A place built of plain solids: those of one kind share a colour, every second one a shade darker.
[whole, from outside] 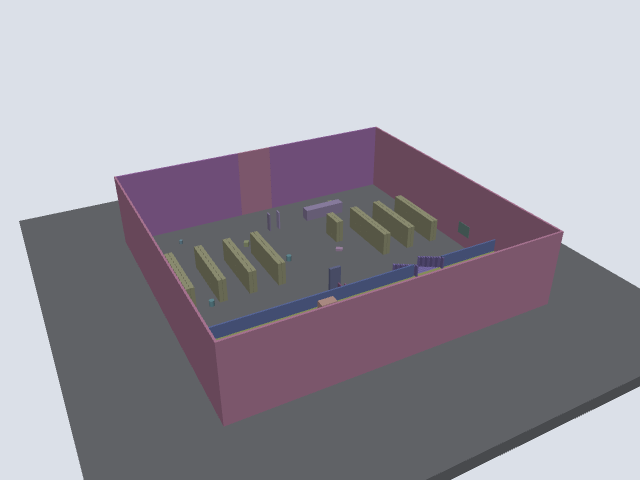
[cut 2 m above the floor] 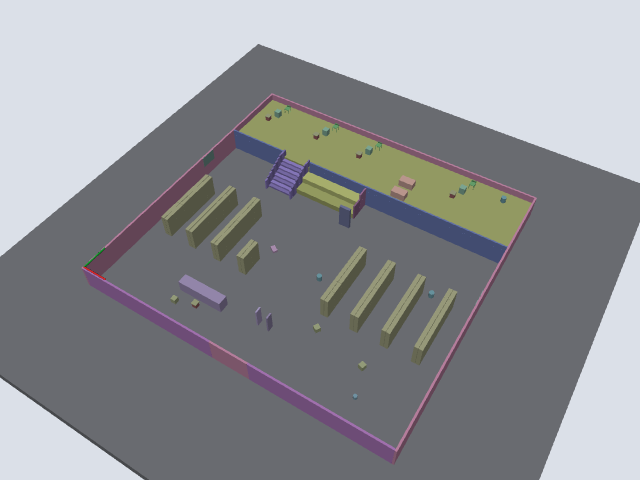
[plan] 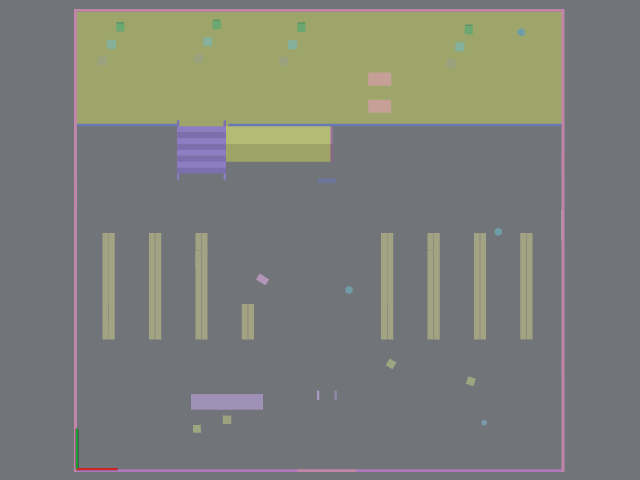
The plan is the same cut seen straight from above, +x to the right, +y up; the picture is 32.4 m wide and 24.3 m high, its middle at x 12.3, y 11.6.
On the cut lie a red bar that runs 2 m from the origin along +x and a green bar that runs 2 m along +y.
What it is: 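A public library's entrance hall; 24.5 x 23.1 m, 6.0 m high; the rear 5.8 m raised by 9 risers of 0.159 m; a stair 2.2 m broad and beside it reading steps 5.3 m broad, three risers high and 0.90 m deep each; shelves 1.9 m high in rows with aisles of 1.7 m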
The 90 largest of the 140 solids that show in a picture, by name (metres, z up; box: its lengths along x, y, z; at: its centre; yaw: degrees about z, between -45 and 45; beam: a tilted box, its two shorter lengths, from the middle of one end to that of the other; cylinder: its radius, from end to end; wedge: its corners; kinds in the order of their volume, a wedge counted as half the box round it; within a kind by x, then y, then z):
{
 "rear_1": {"box": [24.53, 5.79, 1.48], "at": [12.27, 20.25, 0.69]},
 "wall_1": {"box": [0.15, 23.45, 6.06], "at": [-0.07, 11.57, 2.98]},
 "wall_2": {"box": [24.83, 0.15, 6.06], "at": [12.27, 23.23, 2.98]},
 "wall_3": {"box": [3.0, 0.15, 6.06], "at": [12.65, -0.07, 2.98]},
 "wall_4": {"box": [0.15, 23.45, 6.06], "at": [24.61, 11.57, 2.98]},
 "shelf_1": {"box": [0.3, 0.9, 1.95], "at": [1.44, 7.01, 0.93]},
 "shelf_2": {"box": [0.3, 0.9, 1.95], "at": [1.44, 7.91, 0.93]},
 "shelf_3": {"box": [0.3, 0.9, 1.95], "at": [1.44, 8.81, 0.93]},
 "shelf_4": {"box": [0.3, 0.9, 1.95], "at": [1.44, 9.71, 0.93]},
 "shelf_5": {"box": [0.3, 0.9, 1.95], "at": [1.44, 10.61, 0.93]},
 "shelf_6": {"box": [0.3, 0.9, 1.95], "at": [1.44, 11.51, 0.93]},
 "shelf_7": {"box": [0.3, 0.9, 1.95], "at": [1.76, 7.01, 0.93]},
 "shelf_8": {"box": [0.3, 0.9, 1.95], "at": [1.76, 7.91, 0.93]},
 "shelf_9": {"box": [0.3, 0.9, 1.95], "at": [1.76, 8.81, 0.93]},
 "shelf_10": {"box": [0.3, 0.9, 1.95], "at": [1.76, 9.71, 0.93]},
 "shelf_11": {"box": [0.3, 0.9, 1.95], "at": [1.76, 10.61, 0.93]},
 "shelf_12": {"box": [0.3, 0.9, 1.95], "at": [1.76, 11.51, 0.93]},
 "shelf_13": {"box": [0.3, 0.9, 1.95], "at": [3.79, 7.01, 0.93]},
 "shelf_14": {"box": [0.3, 0.9, 1.95], "at": [3.79, 7.91, 0.93]},
 "shelf_15": {"box": [0.3, 0.9, 1.95], "at": [3.79, 8.81, 0.93]},
 "shelf_16": {"box": [0.3, 0.9, 1.95], "at": [3.79, 9.71, 0.93]},
 "shelf_17": {"box": [0.3, 0.9, 1.95], "at": [3.79, 10.61, 0.93]},
 "shelf_18": {"box": [0.3, 0.9, 1.95], "at": [3.79, 11.51, 0.93]},
 "shelf_19": {"box": [0.3, 0.9, 1.95], "at": [4.11, 7.01, 0.93]},
 "shelf_20": {"box": [0.3, 0.9, 1.95], "at": [4.11, 7.91, 0.93]},
 "shelf_21": {"box": [0.3, 0.9, 1.95], "at": [4.11, 8.81, 0.93]},
 "shelf_22": {"box": [0.3, 0.9, 1.95], "at": [4.11, 9.71, 0.93]},
 "shelf_23": {"box": [0.3, 0.9, 1.95], "at": [4.11, 10.61, 0.93]},
 "shelf_24": {"box": [0.3, 0.9, 1.95], "at": [4.11, 11.51, 0.93]},
 "shelf_25": {"box": [0.3, 0.9, 1.95], "at": [6.14, 7.01, 0.93]},
 "shelf_26": {"box": [0.3, 0.9, 1.95], "at": [6.14, 7.91, 0.93]},
 "shelf_27": {"box": [0.3, 0.9, 1.95], "at": [6.14, 8.81, 0.93]},
 "shelf_28": {"box": [0.3, 0.9, 1.95], "at": [6.14, 9.71, 0.93]},
 "shelf_29": {"box": [0.3, 0.9, 1.95], "at": [6.14, 10.61, 0.93]},
 "shelf_30": {"box": [0.3, 0.9, 1.95], "at": [6.14, 11.51, 0.93]},
 "shelf_31": {"box": [0.3, 0.9, 1.95], "at": [6.46, 7.01, 0.93]},
 "shelf_32": {"box": [0.3, 0.9, 1.95], "at": [6.46, 7.91, 0.93]},
 "shelf_33": {"box": [0.3, 0.9, 1.95], "at": [6.46, 8.81, 0.93]},
 "shelf_34": {"box": [0.3, 0.9, 1.95], "at": [6.46, 9.71, 0.93]},
 "shelf_35": {"box": [0.3, 0.9, 1.95], "at": [6.46, 10.61, 0.93]},
 "shelf_36": {"box": [0.3, 0.9, 1.95], "at": [6.46, 11.51, 0.93]},
 "shelf_37": {"box": [0.3, 0.9, 1.95], "at": [8.49, 7.01, 0.93]},
 "shelf_38": {"box": [0.3, 0.9, 1.95], "at": [8.49, 7.91, 0.93]},
 "shelf_39": {"box": [0.3, 0.9, 1.95], "at": [8.81, 7.01, 0.93]},
 "shelf_40": {"box": [0.3, 0.9, 1.95], "at": [8.81, 7.91, 0.93]},
 "shelf_41": {"box": [0.3, 0.9, 1.95], "at": [15.54, 7.01, 0.93]},
 "shelf_42": {"box": [0.3, 0.9, 1.95], "at": [15.54, 7.91, 0.93]},
 "shelf_43": {"box": [0.3, 0.9, 1.95], "at": [15.54, 8.81, 0.93]},
 "shelf_44": {"box": [0.3, 0.9, 1.95], "at": [15.54, 9.71, 0.93]},
 "shelf_45": {"box": [0.3, 0.9, 1.95], "at": [15.54, 10.61, 0.93]},
 "shelf_46": {"box": [0.3, 0.9, 1.95], "at": [15.54, 11.51, 0.93]},
 "shelf_47": {"box": [0.3, 0.9, 1.95], "at": [15.86, 7.01, 0.93]},
 "shelf_48": {"box": [0.3, 0.9, 1.95], "at": [15.86, 7.91, 0.93]},
 "shelf_49": {"box": [0.3, 0.9, 1.95], "at": [15.86, 8.81, 0.93]},
 "shelf_50": {"box": [0.3, 0.9, 1.95], "at": [15.86, 9.71, 0.93]},
 "shelf_51": {"box": [0.3, 0.9, 1.95], "at": [15.86, 10.61, 0.93]},
 "shelf_52": {"box": [0.3, 0.9, 1.95], "at": [15.86, 11.51, 0.93]},
 "shelf_53": {"box": [0.3, 0.9, 1.95], "at": [17.89, 7.01, 0.93]},
 "shelf_54": {"box": [0.3, 0.9, 1.95], "at": [17.89, 7.91, 0.93]},
 "shelf_55": {"box": [0.3, 0.9, 1.95], "at": [17.89, 8.81, 0.93]},
 "shelf_56": {"box": [0.3, 0.9, 1.95], "at": [17.89, 9.71, 0.93]},
 "shelf_57": {"box": [0.3, 0.9, 1.95], "at": [17.89, 10.61, 0.93]},
 "shelf_58": {"box": [0.3, 0.9, 1.95], "at": [17.89, 11.51, 0.93]},
 "shelf_59": {"box": [0.3, 0.9, 1.95], "at": [18.21, 7.01, 0.93]},
 "shelf_60": {"box": [0.3, 0.9, 1.95], "at": [18.21, 7.91, 0.93]},
 "shelf_61": {"box": [0.3, 0.9, 1.95], "at": [18.21, 8.81, 0.93]},
 "shelf_62": {"box": [0.3, 0.9, 1.95], "at": [18.21, 9.71, 0.93]},
 "shelf_63": {"box": [0.3, 0.9, 1.95], "at": [18.21, 10.61, 0.93]},
 "shelf_64": {"box": [0.3, 0.9, 1.95], "at": [18.21, 11.51, 0.93]},
 "shelf_65": {"box": [0.3, 0.9, 1.95], "at": [20.24, 9.71, 0.93]},
 "shelf_66": {"box": [0.3, 0.9, 1.95], "at": [20.24, 10.61, 0.93]},
 "shelf_67": {"box": [0.3, 0.9, 1.95], "at": [20.24, 11.51, 0.93]},
 "shelf_68": {"box": [0.3, 0.9, 1.95], "at": [20.56, 9.71, 0.93]},
 "shelf_69": {"box": [0.3, 0.9, 1.95], "at": [20.56, 10.61, 0.93]},
 "shelf_70": {"box": [0.3, 0.9, 1.95], "at": [20.56, 11.51, 0.93]},
 "window_wall_1": {"box": [11.15, 0.15, 6.06], "at": [5.58, -0.07, 2.98]},
 "window_wall_2": {"box": [10.38, 0.15, 6.06], "at": [19.34, -0.07, 2.98]},
 "edge_1": {"box": [5.18, 0.12, 1.58], "at": [2.59, 17.42, 0.74]},
 "edge_2": {"box": [5.18, 0.12, 2.48], "at": [2.59, 17.42, 1.19]},
 "edge_3": {"box": [16.87, 0.12, 1.58], "at": [16.09, 17.42, 0.74]},
 "edge_4": {"box": [16.87, 0.12, 2.48], "at": [16.09, 17.42, 1.19]},
 "read_1": {"box": [5.29, 0.9, 0.53], "at": [10.19, 16.01, 0.21]},
 "read_2": {"box": [5.29, 0.9, 1.0], "at": [10.19, 16.91, 0.45]},
 "returns_1": {"box": [3.65, 0.8, 1.05], "at": [7.59, 3.4, 0.47]},
 "stair_1": {"box": [2.24, 0.3, 0.84], "at": [6.3, 16.31, 0.37]},
 "stair_2": {"box": [2.24, 0.3, 1.0], "at": [6.3, 16.61, 0.45]},
 "stair_3": {"box": [2.24, 0.3, 1.16], "at": [6.3, 16.91, 0.53]},
 "stair_4": {"box": [2.24, 0.3, 1.32], "at": [6.3, 17.21, 0.61]},
 "pinch_1": {"box": [1.17, 0.67, 1.0], "at": [15.33, 18.37, 1.88]},
 "pinch_2": {"box": [1.17, 0.67, 1.0], "at": [15.33, 19.75, 1.88]}
}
